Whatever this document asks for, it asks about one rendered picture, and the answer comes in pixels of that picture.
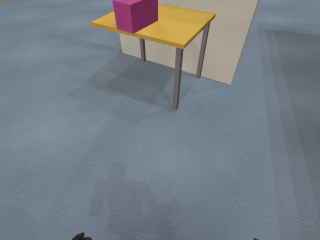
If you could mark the table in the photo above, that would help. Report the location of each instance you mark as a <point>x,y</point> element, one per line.
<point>176,27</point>

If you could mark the carton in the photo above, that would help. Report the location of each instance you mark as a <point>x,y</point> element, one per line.
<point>134,15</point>

